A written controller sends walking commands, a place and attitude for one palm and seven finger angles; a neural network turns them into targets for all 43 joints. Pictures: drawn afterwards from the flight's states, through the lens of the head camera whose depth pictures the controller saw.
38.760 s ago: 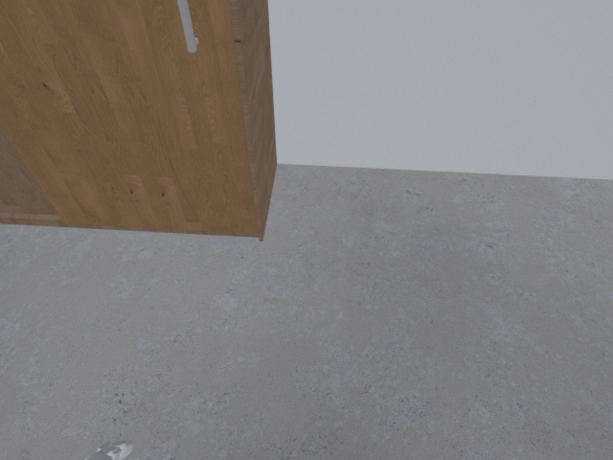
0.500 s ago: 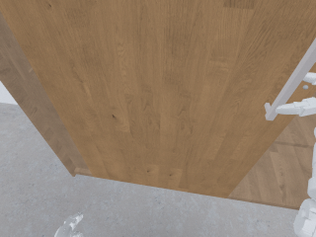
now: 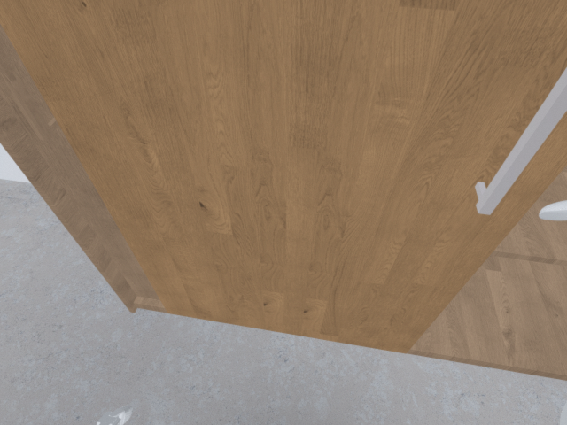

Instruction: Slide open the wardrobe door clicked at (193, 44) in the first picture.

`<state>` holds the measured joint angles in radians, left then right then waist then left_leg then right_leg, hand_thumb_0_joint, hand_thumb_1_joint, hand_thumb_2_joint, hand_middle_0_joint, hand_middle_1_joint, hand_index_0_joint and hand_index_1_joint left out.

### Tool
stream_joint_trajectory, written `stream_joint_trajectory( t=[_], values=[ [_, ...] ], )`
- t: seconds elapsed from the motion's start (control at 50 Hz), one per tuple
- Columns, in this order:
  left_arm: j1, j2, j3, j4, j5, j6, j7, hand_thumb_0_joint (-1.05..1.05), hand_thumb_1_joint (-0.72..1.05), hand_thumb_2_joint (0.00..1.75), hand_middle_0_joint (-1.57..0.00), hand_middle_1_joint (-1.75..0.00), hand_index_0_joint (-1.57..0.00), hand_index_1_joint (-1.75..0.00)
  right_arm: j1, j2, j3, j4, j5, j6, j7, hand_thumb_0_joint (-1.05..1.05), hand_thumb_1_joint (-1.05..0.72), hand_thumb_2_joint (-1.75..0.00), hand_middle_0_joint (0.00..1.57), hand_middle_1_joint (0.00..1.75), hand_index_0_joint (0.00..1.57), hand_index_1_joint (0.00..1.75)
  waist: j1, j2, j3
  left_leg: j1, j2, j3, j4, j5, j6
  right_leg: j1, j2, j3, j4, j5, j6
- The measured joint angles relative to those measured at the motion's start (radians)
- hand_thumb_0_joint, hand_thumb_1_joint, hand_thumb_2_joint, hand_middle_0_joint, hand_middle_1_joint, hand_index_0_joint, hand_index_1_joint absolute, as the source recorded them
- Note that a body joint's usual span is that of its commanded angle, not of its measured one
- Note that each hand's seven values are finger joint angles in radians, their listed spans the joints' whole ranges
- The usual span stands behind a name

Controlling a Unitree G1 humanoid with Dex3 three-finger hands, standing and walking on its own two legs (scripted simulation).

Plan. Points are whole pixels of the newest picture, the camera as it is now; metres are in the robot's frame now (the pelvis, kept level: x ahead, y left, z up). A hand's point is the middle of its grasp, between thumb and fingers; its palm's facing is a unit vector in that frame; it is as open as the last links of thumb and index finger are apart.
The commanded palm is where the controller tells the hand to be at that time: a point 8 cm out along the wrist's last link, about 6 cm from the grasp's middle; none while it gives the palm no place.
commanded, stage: slip the hand off the handle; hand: right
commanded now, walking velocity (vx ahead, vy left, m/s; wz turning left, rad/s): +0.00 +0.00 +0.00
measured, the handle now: (533, 120) +0.47 -0.27 +0.22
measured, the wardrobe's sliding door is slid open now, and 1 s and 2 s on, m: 0.68 0.68 0.68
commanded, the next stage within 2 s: draw the hand back to the body in 0.54 s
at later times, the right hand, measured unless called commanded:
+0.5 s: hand out of the picture +0.31 -0.30 +0.21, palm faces +0.35 +0.92 -0.16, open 14.7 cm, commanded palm +0.26 -0.34 +0.21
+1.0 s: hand out of the picture +0.25 -0.28 +0.21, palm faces +0.15 +0.99 -0.02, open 14.7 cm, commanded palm +0.20 -0.32 +0.20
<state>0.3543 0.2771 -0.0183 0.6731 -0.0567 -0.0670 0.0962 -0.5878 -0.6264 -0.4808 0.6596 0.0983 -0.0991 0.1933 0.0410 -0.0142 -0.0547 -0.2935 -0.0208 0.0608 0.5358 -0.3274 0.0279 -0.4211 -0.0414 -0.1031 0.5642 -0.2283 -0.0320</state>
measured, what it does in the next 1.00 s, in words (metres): stands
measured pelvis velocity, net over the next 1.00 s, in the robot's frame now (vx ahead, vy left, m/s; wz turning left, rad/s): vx -0.01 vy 0.01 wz -0.03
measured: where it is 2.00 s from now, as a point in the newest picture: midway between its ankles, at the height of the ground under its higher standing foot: outside the picture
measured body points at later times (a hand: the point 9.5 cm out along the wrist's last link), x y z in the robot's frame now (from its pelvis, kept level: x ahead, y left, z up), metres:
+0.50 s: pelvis -0.01 +0.00 +0.00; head -0.02 +0.00 +0.45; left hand +0.18 +0.22 -0.07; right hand +0.29 -0.35 +0.21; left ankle -0.04 +0.10 -0.73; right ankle +0.04 -0.10 -0.73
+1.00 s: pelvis -0.01 +0.01 +0.01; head -0.06 +0.03 +0.45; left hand +0.19 +0.23 -0.05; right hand +0.23 -0.33 +0.22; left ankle -0.03 +0.10 -0.73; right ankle +0.04 -0.10 -0.73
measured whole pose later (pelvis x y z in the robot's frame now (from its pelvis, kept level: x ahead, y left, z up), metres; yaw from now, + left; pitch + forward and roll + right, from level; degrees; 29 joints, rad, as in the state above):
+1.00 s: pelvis -0.01 +0.01 +0.01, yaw -2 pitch -3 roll +0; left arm 0.22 0.26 -0.08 0.61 -0.11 -0.17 0.12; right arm -0.10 -0.49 -0.49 0.09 0.39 0.24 0.37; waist -0.04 -0.05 -0.08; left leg -0.11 -0.02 0.09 0.47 -0.31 0.04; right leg -0.24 -0.03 -0.08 0.49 -0.19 -0.02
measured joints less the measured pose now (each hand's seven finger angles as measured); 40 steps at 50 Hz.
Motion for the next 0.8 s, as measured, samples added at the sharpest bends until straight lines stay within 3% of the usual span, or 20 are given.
stream_joint_trajectory(
  t=[0.12,0.2,0.32,0.5,0.68,0.74,0.8],
  values=[
    [-0.004,-0.003,-0.002,-0.003,-0.014,0.004,0.006,0.02,0.9,0.9,-0.2,-0.3,-0.2,-0.3,0.119,0.058,0.005,-0.142,0.059,0.06,0.016,-0.01,0.56,-0.2,0.25,1.15,0.26,1.15,-0.02,-0.011,-0.006,0.03,0.007,-0.001,-0.009,-0.001,-0.008,0.027,0.008,-0.001,-0.005,-0.004,-0.007],
    [-0.038,-0.011,-0.009,-0.015,-0.012,-0.01,0.012,0.02,0.9,0.9,-0.2,-0.3,-0.2,-0.3,0.17,0.091,0.012,-0.231,0.053,0.103,-0.019,-0.01,0.56,-0.2,0.26,1.15,0.26,1.15,-0.033,-0.011,0.001,0.042,0.012,0.004,-0.01,0.0,-0.01,0.038,0.013,0.003,-0.008,0.001,-0.009],
    [-0.1,-0.025,-0.024,-0.031,-0.008,-0.037,0.017,0.02,0.9,0.9,-0.2,-0.3,-0.2,-0.3,0.221,0.129,0.04,-0.357,0.057,0.112,-0.052,-0.01,0.56,-0.2,0.25,1.15,0.26,1.15,-0.057,-0.009,0.009,0.06,0.017,0.015,-0.011,0.003,-0.01,0.053,0.021,0.013,-0.015,0.011,-0.01],
    [-0.157,-0.036,-0.045,-0.047,-0.014,-0.053,0.023,0.02,0.9,0.9,-0.2,-0.3,-0.21,-0.3,0.294,0.154,0.079,-0.452,0.08,0.189,-0.054,-0.01,0.56,-0.2,0.26,1.15,0.26,1.15,-0.08,-0.018,0.004,0.097,0.022,0.027,-0.027,0.009,-0.008,0.089,0.028,0.025,-0.038,0.026,-0.007],
    [-0.158,-0.043,-0.058,-0.028,-0.014,-0.057,0.028,0.02,0.9,0.9,-0.2,-0.3,-0.21,-0.3,0.36,0.158,0.056,-0.523,0.097,0.191,-0.053,-0.01,0.56,-0.2,0.26,1.15,0.26,1.15,-0.094,-0.01,0.01,0.129,0.014,0.038,-0.034,0.01,0.003,0.118,0.023,0.038,-0.046,0.032,0.005],
    [-0.154,-0.033,-0.07,-0.011,-0.035,-0.06,0.045,0.02,0.9,0.9,-0.2,-0.3,-0.21,-0.3,0.325,0.141,0.038,-0.454,0.178,0.257,0.041,-0.01,0.56,-0.2,0.25,1.15,0.26,1.15,-0.092,-0.015,0.019,0.153,0.01,0.05,-0.052,0.016,0.007,0.134,0.022,0.05,-0.056,0.039,0.009],
    [-0.148,-0.02,-0.075,-0.011,-0.05,-0.068,0.057,0.02,0.9,0.9,-0.2,-0.3,-0.21,-0.3,0.325,0.116,0.036,-0.417,0.218,0.338,0.141,-0.01,0.56,-0.2,0.25,1.15,0.25,1.15,-0.087,-0.025,0.016,0.17,0.006,0.049,-0.067,0.025,0.007,0.151,0.019,0.05,-0.065,0.044,0.01]
  ],
)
